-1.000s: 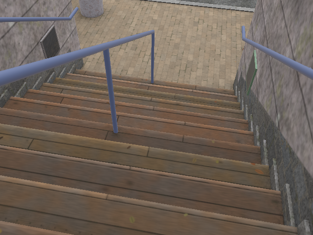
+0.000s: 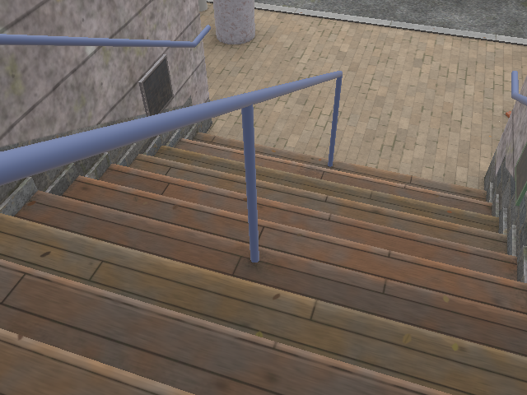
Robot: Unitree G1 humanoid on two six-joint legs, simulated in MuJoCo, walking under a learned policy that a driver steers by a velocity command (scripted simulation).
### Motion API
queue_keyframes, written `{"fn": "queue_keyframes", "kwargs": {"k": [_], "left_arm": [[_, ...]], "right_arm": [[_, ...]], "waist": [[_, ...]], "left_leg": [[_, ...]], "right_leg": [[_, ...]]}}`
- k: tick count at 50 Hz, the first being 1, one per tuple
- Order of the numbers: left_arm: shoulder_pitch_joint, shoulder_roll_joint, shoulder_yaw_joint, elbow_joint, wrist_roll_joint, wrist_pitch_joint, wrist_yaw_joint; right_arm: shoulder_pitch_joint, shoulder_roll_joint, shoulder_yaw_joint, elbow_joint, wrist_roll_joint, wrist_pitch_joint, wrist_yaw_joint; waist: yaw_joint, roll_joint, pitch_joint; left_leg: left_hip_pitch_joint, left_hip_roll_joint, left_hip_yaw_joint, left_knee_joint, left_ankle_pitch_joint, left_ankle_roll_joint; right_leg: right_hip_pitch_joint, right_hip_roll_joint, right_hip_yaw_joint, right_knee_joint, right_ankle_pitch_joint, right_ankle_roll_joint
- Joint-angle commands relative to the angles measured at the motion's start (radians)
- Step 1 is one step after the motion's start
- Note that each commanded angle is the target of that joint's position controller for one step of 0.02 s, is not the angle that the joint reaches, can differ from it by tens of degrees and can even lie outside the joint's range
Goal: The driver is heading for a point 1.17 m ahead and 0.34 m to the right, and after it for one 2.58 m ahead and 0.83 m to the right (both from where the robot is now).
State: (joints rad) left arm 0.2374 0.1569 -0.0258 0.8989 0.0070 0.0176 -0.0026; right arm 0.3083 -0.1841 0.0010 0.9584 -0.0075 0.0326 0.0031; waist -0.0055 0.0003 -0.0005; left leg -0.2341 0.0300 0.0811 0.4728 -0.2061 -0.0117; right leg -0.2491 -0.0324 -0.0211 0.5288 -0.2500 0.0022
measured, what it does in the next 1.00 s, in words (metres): goes down: right foot 0.17 m lower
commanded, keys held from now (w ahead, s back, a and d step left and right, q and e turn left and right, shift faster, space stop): shift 0.18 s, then w+shift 0.82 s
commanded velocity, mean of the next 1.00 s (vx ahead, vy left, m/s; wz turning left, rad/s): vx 0.59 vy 0.00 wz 0.00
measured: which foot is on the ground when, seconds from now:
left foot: down 0.00-0.86, up 0.88-1.00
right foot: down 0.00-0.40, up 0.42-0.88, down 0.90-1.00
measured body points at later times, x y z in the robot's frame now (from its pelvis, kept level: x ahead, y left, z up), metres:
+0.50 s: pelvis +0.06 +0.00 +0.00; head +0.07 +0.01 +0.45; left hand +0.16 +0.26 -0.14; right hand +0.08 -0.26 -0.14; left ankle +0.05 +0.10 -0.74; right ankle +0.06 -0.12 -0.70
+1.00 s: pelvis +0.33 -0.11 -0.20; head +0.35 -0.13 +0.25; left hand +0.44 +0.13 -0.33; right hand +0.28 -0.38 -0.35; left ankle +0.21 +0.06 -0.64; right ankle +0.32 -0.21 -0.91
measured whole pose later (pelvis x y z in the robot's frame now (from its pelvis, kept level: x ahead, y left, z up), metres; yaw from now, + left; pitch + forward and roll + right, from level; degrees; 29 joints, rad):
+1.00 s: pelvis +0.33 -0.11 -0.20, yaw -1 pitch +0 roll +1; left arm 0.20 0.22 0.04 0.93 0.02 -0.02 -0.04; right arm 0.38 -0.24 -0.08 1.03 -0.01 -0.06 -0.06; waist -0.08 0.02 0.03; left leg -0.59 0.01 -0.13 1.98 -0.64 0.12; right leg -0.35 -0.02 -0.05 0.79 -0.41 -0.03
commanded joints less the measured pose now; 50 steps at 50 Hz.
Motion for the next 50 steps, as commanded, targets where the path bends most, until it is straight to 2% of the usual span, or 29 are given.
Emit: {"fn": "queue_keyframes", "kwargs": {"k": [1, 9, 10, 11, 12, 14, 16, 19, 20, 21, 22, 23, 26, 27, 31, 33, 34, 35, 38, 40, 42, 43, 44, 45, 46, 47, 48, 49, 50], "left_arm": [[0.03, 0.079, 0.018, -0.022, 0.002, -0.01, 0.0], [0.069, 0.07, 0.029, 0.031, 0.006, -0.027, 0.013], [0.103, 0.089, 0.036, 0.045, 0.001, -0.03, 0.013], [0.12, 0.16, 0.065, 0.047, 0.0, -0.018, 0.011], [0.138, 0.202, 0.082, 0.044, 0.002, -0.007, 0.006], [0.117, 0.205, 0.096, 0.02, -0.004, -0.004, 0.007], [0.075, 0.194, 0.105, 0.002, -0.002, -0.007, 0.011], [-0.091, 0.16, 0.104, -0.048, -0.006, -0.005, 0.016], [-0.182, 0.111, 0.089, -0.102, -0.005, -0.004, 0.012], [-0.245, 0.058, 0.073, -0.155, 0.004, -0.009, 0.007], [-0.271, 0.111, 0.082, -0.172, 0.036, -0.017, 0.007], [-0.219, 0.121, 0.089, -0.161, 0.034, -0.032, 0.0], [-0.065, 0.134, 0.095, -0.098, 0.043, -0.037, -0.023], [-0.071, 0.142, 0.098, -0.101, 0.04, -0.03, -0.025], [-0.205, 0.196, 0.127, -0.138, 0.031, -0.022, -0.027], [-0.29, 0.185, 0.122, -0.167, 0.018, -0.033, -0.041], [-0.298, 0.158, 0.111, -0.17, 0.03, -0.035, -0.06], [-0.3, 0.143, 0.104, -0.165, 0.027, -0.034, -0.074], [-0.371, 0.135, 0.09, -0.175, 0.003, -0.021, -0.098], [-0.407, 0.145, 0.084, -0.175, -0.002, -0.018, -0.084], [-0.24, 0.173, 0.102, -0.099, 0.002, -0.011, -0.059], [-0.083, 0.188, 0.111, -0.037, 0.022, -0.007, -0.043], [0.152, 0.202, 0.125, 0.043, 0.03, -0.011, -0.028], [0.307, 0.229, 0.136, 0.102, 0.046, -0.027, -0.025], [0.354, 0.259, 0.105, 0.1, 0.044, -0.041, -0.038], [0.32, 0.271, 0.1, 0.064, 0.004, -0.032, -0.047], [0.392, 0.328, 0.126, 0.092, -0.012, -0.034, -0.037], [0.318, 0.265, 0.112, 0.077, -0.001, -0.038, -0.016], [0.252, 0.215, 0.093, 0.055, 0.036, -0.055, -0.013]], "right_arm": [[0.018, -0.073, -0.02, -0.018, -0.002, -0.007, -0.004], [0.013, -0.07, -0.026, 0.036, -0.001, -0.001, -0.019], [0.036, -0.054, -0.023, 0.045, -0.001, 0.001, -0.022], [0.047, -0.089, -0.04, 0.047, 0.008, 0.005, -0.019], [0.008, -0.107, -0.048, 0.027, -0.003, 0.01, -0.012], [-0.111, -0.077, -0.046, -0.028, -0.005, 0.009, -0.008], [-0.132, -0.07, -0.053, -0.044, -0.015, -0.018, -0.001], [0.094, -0.053, -0.059, 0.023, -0.004, -0.045, 0.007], [0.174, -0.112, -0.072, 0.045, 0.002, -0.049, 0.003], [0.257, -0.207, -0.099, 0.065, 0.008, -0.054, 0.0], [0.226, -0.198, -0.096, 0.054, -0.001, -0.057, -0.003], [0.163, -0.203, -0.104, 0.037, -0.012, -0.072, -0.003], [0.072, -0.193, -0.12, 0.008, -0.033, -0.105, -0.007], [0.066, -0.173, -0.117, 0.005, -0.028, -0.112, -0.004], [0.171, -0.148, -0.119, 0.068, -0.012, -0.149, -0.008], [0.187, -0.149, -0.113, 0.064, -0.017, -0.164, -0.021], [0.156, -0.142, -0.11, 0.065, -0.017, -0.168, -0.028], [0.138, -0.139, -0.104, 0.051, -0.01, -0.165, -0.031], [0.14, -0.179, -0.107, 0.033, -0.028, -0.163, -0.038], [0.181, -0.187, -0.109, 0.047, -0.033, -0.137, -0.058], [0.203, -0.186, -0.105, 0.053, -0.044, -0.101, -0.069], [0.202, -0.205, -0.113, 0.064, -0.041, -0.087, -0.073], [0.178, -0.215, -0.115, 0.062, -0.034, -0.08, -0.073], [0.162, -0.177, -0.117, 0.077, -0.03, -0.08, -0.07], [0.134, -0.049, -0.088, 0.037, -0.006, -0.099, -0.058], [0.132, -0.061, -0.079, -0.035, 0.026, -0.129, -0.067], [0.072, -0.103, -0.08, -0.054, 0.022, -0.135, -0.072], [0.004, -0.082, -0.069, -0.051, 0.0, -0.126, -0.069], [-0.01, -0.111, -0.077, -0.026, -0.024, -0.105, -0.06]], "waist": [[0.009, -0.014, 0.039], [0.009, -0.018, 0.051], [0.006, -0.032, 0.006], [0.004, -0.067, 0.02], [0.019, -0.108, 0.076], [0.049, -0.139, 0.172], [0.039, -0.127, 0.126], [-0.101, -0.06, 0.024], [-0.156, 0.087, 0.048], [-0.194, 0.294, 0.086], [-0.165, 0.137, 0.126], [-0.109, 0.047, 0.135], [-0.04, 0.097, 0.026], [-0.034, 0.094, 0.028], [-0.073, 0.099, 0.078], [-0.094, 0.062, 0.09], [-0.071, 0.083, 0.077], [-0.07, 0.072, 0.058], [-0.114, 0.069, 0.129], [-0.156, 0.082, 0.185], [-0.112, 0.089, 0.165], [-0.051, 0.048, 0.102], [0.072, -0.012, 0.0], [0.172, -0.252, -0.034], [0.129, -0.405, -0.043], [0.087, -0.403, -0.171], [0.128, -0.347, -0.26], [0.095, -0.233, -0.158], [0.055, -0.117, -0.049]], "left_leg": [[0.002, 0.071, -0.089, -0.104, 0.002, -0.004], [0.041, 0.08, -0.087, -0.126, 0.038, -0.011], [0.067, 0.051, -0.057, -0.1, -0.084, -0.009], [0.027, -0.011, -0.004, -0.03, -0.266, 0.007], [-0.061, -0.036, 0.022, 0.027, -0.356, 0.019], [-0.212, -0.044, 0.043, 0.107, -0.197, 0.031], [-0.169, -0.019, 0.01, 0.072, -0.097, 0.053], [0.216, -0.018, -0.008, 0.051, -0.122, 0.095], [0.291, 0.089, -0.196, -0.065, -0.345, 0.133], [0.344, 0.295, -0.542, -0.256, -0.596, 0.219], [0.286, 0.358, -0.646, -0.266, -0.601, 0.265], [0.229, 0.345, -0.603, -0.268, -0.535, 0.271], [0.111, 0.266, -0.413, -0.238, -0.31, 0.265], [0.079, 0.246, -0.371, -0.233, -0.279, 0.254], [0.226, 0.213, -0.31, -0.082, -0.234, 0.241], [0.146, 0.179, -0.259, -0.03, -0.287, 0.232], [0.05, 0.179, -0.238, 0.01, -0.342, 0.218], [-0.046, 0.171, -0.223, 0.025, -0.385, 0.205], [-0.203, 0.156, -0.179, 0.063, -0.425, 0.171], [-0.135, 0.175, -0.18, 0.15, -0.351, 0.172], [-0.028, 0.18, -0.171, 0.376, -0.114, 0.184], [-0.009, 0.165, -0.138, 0.593, 0.053, 0.194], [-0.043, 0.128, -0.094, 0.897, 0.22, 0.186], [-0.279, -0.007, -0.058, 1.416, -0.362, 0.159], [-0.717, -0.112, -0.181, 1.787, -0.738, 0.171], [-0.863, -0.102, -0.225, 1.798, -0.582, 0.186], [-0.998, -0.07, -0.177, 1.698, -0.456, 0.163], [-1.014, -0.025, -0.156, 1.574, -0.357, 0.138], [-0.94, 0.029, -0.219, 1.393, -0.244, 0.138]], "right_leg": [[-0.031, -0.075, 0.106, -0.151, -0.044, -0.022], [-0.016, -0.059, 0.105, -0.184, -0.02, -0.033], [-0.002, -0.046, 0.11, -0.207, -0.162, -0.045], [-0.015, -0.031, 0.131, -0.229, -0.417, -0.082], [-0.037, -0.055, 0.191, -0.281, -0.606, -0.116], [-0.021, -0.144, 0.316, -0.352, -0.615, -0.178], [-0.03, -0.165, 0.34, -0.341, -0.493, -0.193], [-0.306, -0.077, 0.207, -0.173, -0.472, -0.158], [-0.485, 0.016, 0.09, 0.029, -0.437, -0.107], [-0.664, 0.088, -0.05, 0.321, -0.266, -0.067], [-0.724, 0.016, 0.055, 0.416, -0.169, -0.065], [-0.683, -0.019, 0.118, 0.401, -0.062, -0.056], [-0.472, -0.011, 0.111, 0.508, 0.094, -0.03], [-0.457, -0.004, 0.115, 0.516, 0.131, -0.026], [-0.612, -0.022, 0.252, 0.374, 0.398, -0.024], [-0.574, -0.004, 0.208, 0.235, 0.541, -0.022], [-0.457, -0.027, 0.173, 0.198, 0.693, -0.024], [-0.335, -0.033, 0.132, 0.184, 0.76, -0.028], [-0.142, -0.03, 0.06, 0.086, 0.692, -0.024], [-0.152, -0.062, 0.049, 0.001, 0.615, -0.029], [-0.067, -0.083, 0.03, -0.097, 0.471, -0.04], [0.067, -0.058, -0.015, -0.11, 0.41, -0.052], [0.283, -0.019, -0.057, -0.173, 0.433, -0.07], [0.482, -0.072, 0.022, -0.187, 0.537, -0.119], [0.637, -0.135, 0.048, 0.321, 1.02, -0.068], [0.655, -0.245, 0.158, 0.373, 1.231, -0.048], [0.681, -0.364, 0.352, 0.142, 0.587, -0.147], [0.503, -0.379, 0.458, 0.013, 0.197, -0.178], [0.294, -0.344, 0.453, 0.02, 0.03, -0.196]]}}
